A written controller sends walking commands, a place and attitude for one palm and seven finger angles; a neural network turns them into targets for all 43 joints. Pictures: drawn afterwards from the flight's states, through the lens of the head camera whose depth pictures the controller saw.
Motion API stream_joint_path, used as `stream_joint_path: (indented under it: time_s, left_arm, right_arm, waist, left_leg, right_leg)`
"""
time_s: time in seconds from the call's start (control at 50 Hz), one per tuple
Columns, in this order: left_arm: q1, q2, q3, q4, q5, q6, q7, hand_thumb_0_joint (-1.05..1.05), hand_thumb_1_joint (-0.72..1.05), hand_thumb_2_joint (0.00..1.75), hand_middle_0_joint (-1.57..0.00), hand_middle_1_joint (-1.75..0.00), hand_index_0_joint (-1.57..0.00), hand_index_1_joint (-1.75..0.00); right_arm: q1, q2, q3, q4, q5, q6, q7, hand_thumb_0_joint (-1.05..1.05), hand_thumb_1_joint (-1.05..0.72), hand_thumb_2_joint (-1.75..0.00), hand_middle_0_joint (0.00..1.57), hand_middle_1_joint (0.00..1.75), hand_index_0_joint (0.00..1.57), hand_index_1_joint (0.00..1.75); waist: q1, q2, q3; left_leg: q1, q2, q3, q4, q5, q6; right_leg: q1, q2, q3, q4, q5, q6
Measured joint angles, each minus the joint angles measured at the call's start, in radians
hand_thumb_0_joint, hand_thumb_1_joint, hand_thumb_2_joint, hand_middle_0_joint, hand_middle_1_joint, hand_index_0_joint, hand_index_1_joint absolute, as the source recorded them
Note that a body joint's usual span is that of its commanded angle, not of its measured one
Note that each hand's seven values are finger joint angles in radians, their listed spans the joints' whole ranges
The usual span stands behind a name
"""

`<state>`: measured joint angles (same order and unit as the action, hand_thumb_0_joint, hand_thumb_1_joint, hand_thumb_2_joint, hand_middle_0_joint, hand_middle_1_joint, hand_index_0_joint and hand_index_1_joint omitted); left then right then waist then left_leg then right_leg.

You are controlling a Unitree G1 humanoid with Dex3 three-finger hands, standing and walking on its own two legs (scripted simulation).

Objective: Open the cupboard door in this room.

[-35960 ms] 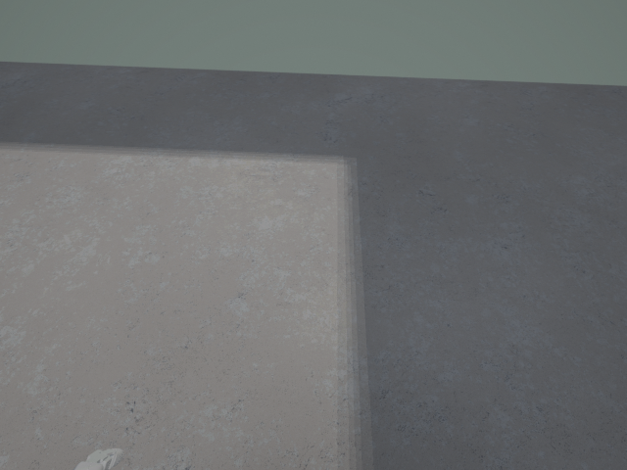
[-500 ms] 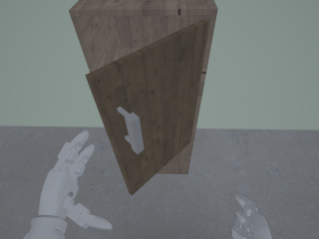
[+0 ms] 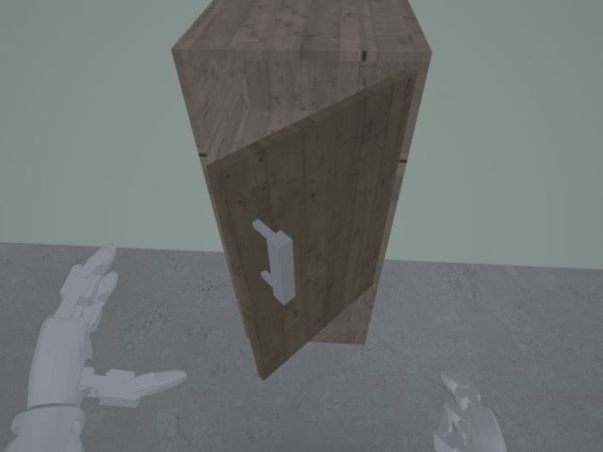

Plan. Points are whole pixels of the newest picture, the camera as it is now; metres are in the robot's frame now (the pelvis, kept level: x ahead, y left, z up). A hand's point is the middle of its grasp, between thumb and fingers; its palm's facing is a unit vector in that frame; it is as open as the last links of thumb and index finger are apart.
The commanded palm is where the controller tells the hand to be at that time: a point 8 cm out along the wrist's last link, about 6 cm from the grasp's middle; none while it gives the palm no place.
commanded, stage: draw the hand back to the body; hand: left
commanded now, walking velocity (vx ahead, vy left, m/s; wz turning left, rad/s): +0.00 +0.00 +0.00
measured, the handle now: (272, 261) +0.36 +0.09 +0.06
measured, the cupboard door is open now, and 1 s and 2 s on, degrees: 47 47 47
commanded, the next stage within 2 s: step back with the hand held close in 0.84 s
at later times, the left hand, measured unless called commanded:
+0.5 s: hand (63, 302) +0.21 +0.27 +0.16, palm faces +0.46 -0.79 -0.41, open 8.6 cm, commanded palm +0.16 +0.30 +0.18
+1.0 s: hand (70, 309) +0.20 +0.26 +0.17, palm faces +0.46 -0.79 -0.39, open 7.4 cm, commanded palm +0.15 +0.29 +0.18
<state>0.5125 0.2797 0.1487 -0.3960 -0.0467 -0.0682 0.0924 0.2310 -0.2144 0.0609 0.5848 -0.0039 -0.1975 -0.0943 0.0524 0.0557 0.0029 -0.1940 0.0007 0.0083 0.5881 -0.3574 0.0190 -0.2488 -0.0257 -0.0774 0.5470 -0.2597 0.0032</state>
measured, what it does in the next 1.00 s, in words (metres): stands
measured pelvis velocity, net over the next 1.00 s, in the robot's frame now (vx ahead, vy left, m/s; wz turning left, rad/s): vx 0.01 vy -0.01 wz -0.02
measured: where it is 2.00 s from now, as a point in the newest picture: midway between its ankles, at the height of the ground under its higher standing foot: outside the picture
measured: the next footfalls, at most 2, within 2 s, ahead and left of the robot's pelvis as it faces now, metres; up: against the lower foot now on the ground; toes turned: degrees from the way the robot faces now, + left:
none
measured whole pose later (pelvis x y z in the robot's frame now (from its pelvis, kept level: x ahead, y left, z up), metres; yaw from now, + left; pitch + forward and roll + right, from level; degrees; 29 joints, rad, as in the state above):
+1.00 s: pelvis +0.01 -0.01 +0.01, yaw -1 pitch -5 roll -1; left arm 0.44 0.32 0.35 -0.37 -0.04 -0.10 0.11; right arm 0.19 -0.22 0.02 0.66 -0.01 -0.14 -0.07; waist 0.07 0.06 0.04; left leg -0.03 0.01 0.02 0.39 -0.27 0.01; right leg -0.10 0.00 -0.07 0.36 -0.18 -0.01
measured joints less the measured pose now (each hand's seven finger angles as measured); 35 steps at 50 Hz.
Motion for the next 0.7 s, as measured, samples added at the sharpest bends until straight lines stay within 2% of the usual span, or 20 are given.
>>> stream_joint_path:
  time_s: [0.2,0.52,0.7]
  left_arm:
    - [-0.016,0.017,0.064,0.0,0.022,-0.018,0.024,-0.01,0.15,0.57,-0.18,-0.3,-0.18,-0.3]
    - [-0.058,0.055,0.204,0.015,0.004,-0.022,0.026,0.0,0.7,0.81,-0.2,-0.3,-0.2,-0.3]
    - [-0.059,0.037,0.19,0.025,0.003,-0.023,0.022,0.01,0.86,0.88,-0.21,-0.3,-0.21,-0.3]
  right_arm:
    - [-0.018,0.003,-0.008,0.045,-0.013,0.023,0.016,0.02,-0.91,-0.9,0.2,0.3,0.21,0.3]
    - [-0.045,-0.007,-0.038,0.062,-0.011,0.062,0.026,0.02,-0.91,-0.9,0.2,0.3,0.21,0.3]
    - [-0.045,-0.006,-0.043,0.068,-0.011,0.069,0.029,0.02,-0.91,-0.9,0.2,0.3,0.21,0.3]
  waist:
    - [0.01,-0.002,0.024]
    - [0.025,0.004,0.028]
    - [0.022,0.006,0.033]
  left_leg:
    - [0.111,-0.011,0.014,-0.134,0.05,0.007]
    - [0.166,-0.001,0.019,-0.195,0.069,0.001]
    - [0.169,0.002,0.018,-0.206,0.079,-0.003]
  right_leg:
    - [0.098,-0.005,0.013,-0.113,0.043,0.009]
    - [0.152,0.007,0.017,-0.177,0.064,0.006]
    - [0.153,0.011,0.017,-0.183,0.071,0.001]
